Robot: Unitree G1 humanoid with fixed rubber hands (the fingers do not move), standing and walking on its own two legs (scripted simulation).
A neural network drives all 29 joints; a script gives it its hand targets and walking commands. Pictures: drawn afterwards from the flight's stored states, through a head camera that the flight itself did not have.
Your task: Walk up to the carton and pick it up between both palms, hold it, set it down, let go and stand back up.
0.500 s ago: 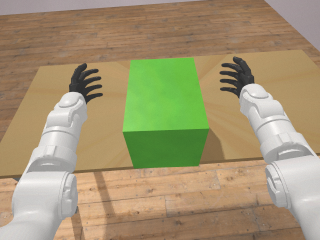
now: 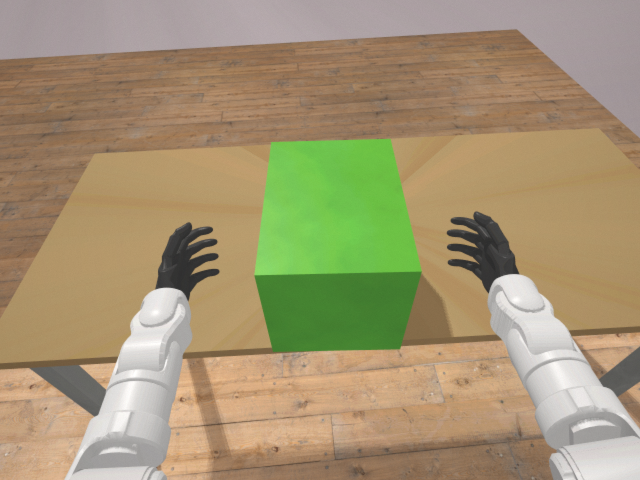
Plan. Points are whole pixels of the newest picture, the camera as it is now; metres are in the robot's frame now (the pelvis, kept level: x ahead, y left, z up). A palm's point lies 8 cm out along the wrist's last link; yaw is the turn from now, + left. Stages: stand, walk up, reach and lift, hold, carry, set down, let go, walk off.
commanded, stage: set down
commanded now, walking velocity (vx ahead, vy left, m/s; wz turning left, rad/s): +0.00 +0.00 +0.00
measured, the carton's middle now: (333, 242) +0.51 -0.01 -0.03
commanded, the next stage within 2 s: let go in 1.02 s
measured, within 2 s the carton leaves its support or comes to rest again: neither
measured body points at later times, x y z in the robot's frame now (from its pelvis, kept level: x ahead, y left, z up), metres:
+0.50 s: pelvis +0.00 +0.01 +0.00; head +0.00 +0.01 +0.45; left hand +0.29 +0.19 +0.00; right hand +0.30 -0.22 +0.00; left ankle +0.00 +0.12 -0.75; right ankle -0.01 -0.11 -0.75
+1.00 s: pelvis +0.00 +0.01 -0.01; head +0.02 +0.01 +0.44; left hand +0.22 +0.19 -0.04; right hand +0.22 -0.22 -0.04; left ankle +0.00 +0.12 -0.75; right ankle -0.01 -0.11 -0.75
